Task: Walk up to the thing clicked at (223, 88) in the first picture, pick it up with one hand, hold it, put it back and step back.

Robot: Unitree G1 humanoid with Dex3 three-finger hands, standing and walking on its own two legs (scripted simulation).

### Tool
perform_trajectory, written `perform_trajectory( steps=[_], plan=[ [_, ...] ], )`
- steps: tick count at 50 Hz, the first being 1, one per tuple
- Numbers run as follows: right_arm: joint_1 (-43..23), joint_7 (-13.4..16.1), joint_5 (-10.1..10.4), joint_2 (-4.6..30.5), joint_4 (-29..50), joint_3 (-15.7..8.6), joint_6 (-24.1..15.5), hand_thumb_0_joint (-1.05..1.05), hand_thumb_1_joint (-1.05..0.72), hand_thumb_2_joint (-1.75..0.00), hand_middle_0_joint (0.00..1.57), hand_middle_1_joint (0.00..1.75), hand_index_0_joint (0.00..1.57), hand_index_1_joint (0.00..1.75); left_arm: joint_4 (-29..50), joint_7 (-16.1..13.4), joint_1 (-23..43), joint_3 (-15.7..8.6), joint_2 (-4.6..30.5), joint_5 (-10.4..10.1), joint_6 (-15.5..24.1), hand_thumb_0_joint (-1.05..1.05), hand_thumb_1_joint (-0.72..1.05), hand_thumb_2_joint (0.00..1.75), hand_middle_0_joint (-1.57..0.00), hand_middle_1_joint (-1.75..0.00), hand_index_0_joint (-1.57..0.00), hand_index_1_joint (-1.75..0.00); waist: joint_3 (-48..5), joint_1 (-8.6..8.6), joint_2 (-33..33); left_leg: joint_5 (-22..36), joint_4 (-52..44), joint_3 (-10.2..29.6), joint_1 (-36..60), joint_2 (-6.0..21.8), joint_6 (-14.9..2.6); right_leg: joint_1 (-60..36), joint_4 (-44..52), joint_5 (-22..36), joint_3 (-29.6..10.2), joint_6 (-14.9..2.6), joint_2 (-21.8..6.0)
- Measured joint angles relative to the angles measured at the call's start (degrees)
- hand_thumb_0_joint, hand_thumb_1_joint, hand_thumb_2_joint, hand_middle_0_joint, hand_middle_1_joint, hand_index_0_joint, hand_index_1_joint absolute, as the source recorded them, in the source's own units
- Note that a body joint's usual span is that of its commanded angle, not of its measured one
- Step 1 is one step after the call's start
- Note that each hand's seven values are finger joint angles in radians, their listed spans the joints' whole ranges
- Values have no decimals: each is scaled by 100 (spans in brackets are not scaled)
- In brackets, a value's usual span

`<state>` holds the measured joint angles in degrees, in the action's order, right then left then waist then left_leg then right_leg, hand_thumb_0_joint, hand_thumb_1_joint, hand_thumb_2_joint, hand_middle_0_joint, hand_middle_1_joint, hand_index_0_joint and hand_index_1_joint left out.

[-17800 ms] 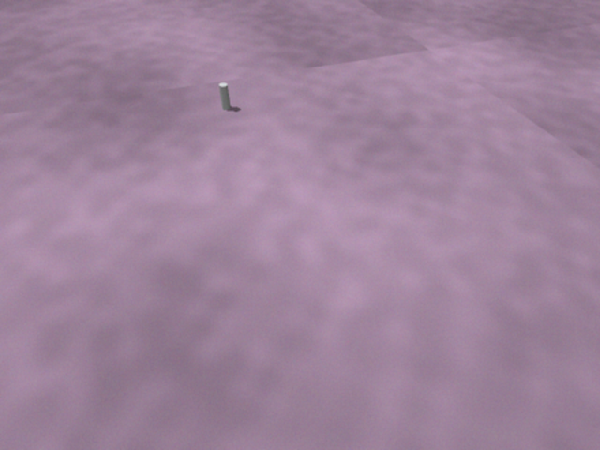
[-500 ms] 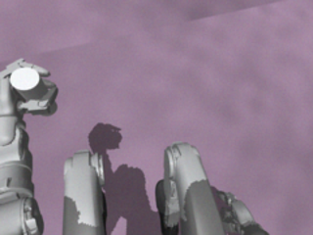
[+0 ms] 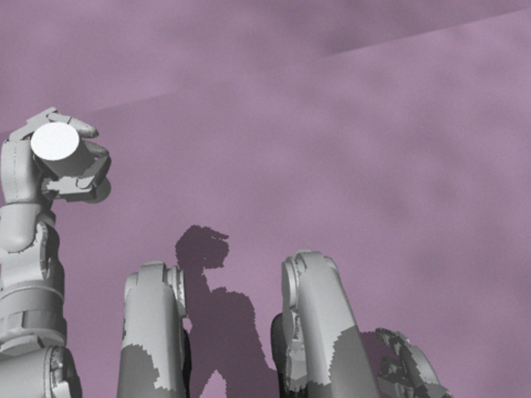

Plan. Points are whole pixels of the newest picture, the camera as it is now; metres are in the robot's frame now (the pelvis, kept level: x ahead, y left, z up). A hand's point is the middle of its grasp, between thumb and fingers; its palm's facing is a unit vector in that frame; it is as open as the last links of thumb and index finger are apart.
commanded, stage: lift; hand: left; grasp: from the side
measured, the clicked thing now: (77, 168) +0.45 +0.23 -0.03
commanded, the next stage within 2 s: hold in 1.74 s
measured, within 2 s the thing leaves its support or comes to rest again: neither
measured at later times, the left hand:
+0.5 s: hand (14, 120) +0.41 +0.21 +0.15, palm faces +0.08 -1.00 -0.05, open 6.7 cm
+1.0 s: hand out of the picture +0.39 +0.21 +0.28, palm faces +0.09 -1.00 -0.04, open 6.7 cm
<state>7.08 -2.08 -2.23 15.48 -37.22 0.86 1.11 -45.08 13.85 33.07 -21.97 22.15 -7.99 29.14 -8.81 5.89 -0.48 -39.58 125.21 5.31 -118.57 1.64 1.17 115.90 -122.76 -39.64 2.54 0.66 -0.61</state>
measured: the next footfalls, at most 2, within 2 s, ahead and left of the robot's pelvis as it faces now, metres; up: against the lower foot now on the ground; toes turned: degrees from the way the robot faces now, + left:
none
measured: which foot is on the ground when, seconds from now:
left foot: down 0.00-1.00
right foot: down 0.00-1.00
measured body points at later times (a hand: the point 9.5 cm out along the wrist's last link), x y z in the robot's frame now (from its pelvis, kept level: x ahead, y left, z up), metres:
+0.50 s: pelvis +0.02 +0.00 +0.13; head +0.18 +0.03 +0.55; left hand +0.40 +0.27 +0.15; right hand +0.19 -0.25 +0.01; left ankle +0.08 +0.13 -0.37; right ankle +0.09 -0.13 -0.37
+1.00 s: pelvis +0.06 +0.01 +0.25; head +0.15 +0.04 +0.69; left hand +0.38 +0.26 +0.29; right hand +0.22 -0.23 +0.15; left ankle +0.08 +0.13 -0.37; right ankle +0.09 -0.13 -0.37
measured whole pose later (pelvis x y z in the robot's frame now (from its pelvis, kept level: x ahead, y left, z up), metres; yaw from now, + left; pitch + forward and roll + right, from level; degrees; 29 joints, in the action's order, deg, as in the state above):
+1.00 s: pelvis +0.06 +0.01 +0.25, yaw +3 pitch +19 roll -3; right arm 11.8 2.3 2.1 13.0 -34.9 -0.1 -3.4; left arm -17.4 5.6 7.7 -8.4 15.0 -10.5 14.4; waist -7.4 2.3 -1.3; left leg -32.5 75.2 2.6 -61.5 2.4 0.3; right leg 58.5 -71.6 -31.6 2.6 1.2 -0.6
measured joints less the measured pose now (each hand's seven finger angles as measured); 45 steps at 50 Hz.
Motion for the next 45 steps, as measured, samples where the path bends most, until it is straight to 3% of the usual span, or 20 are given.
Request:
perform_trajectory(
  steps=[10,29,39,45],
  plan=[
    [32,139,212,-49,159,-58,-47,0,-91,-89,21,30,20,30,934,-65,-583,307,-178,-137,-509,4,2,106,-89,-105,-93,-104,-149,-150,-58,65,-731,-69,673,25,-17,-659,722,71,-17,1,-5],
    [110,408,480,-182,334,-149,-192,1,-89,-89,21,30,20,30,2892,-739,-2073,947,-537,-249,-1481,4,2,106,-89,-105,-93,-104,-171,-344,-119,206,-2810,-170,3090,89,-62,-3091,2867,265,7,32,15],
    [243,469,465,-248,314,-109,-405,1,-89,-89,21,30,20,30,2934,-928,-2349,1189,-629,-226,-1546,4,2,107,-89,-105,-93,-104,-74,-344,-42,436,-3979,-192,4510,72,-66,-4542,4069,500,42,37,-7],
    [349,445,444,-246,287,-104,-445,0,-89,-89,21,30,20,30,2801,-863,-2417,1300,-621,-198,-1514,4,2,107,-89,-105,-93,-104,59,-338,-53,582,-4550,-220,5207,78,-74,-5246,4666,664,39,46,0]
  ],
)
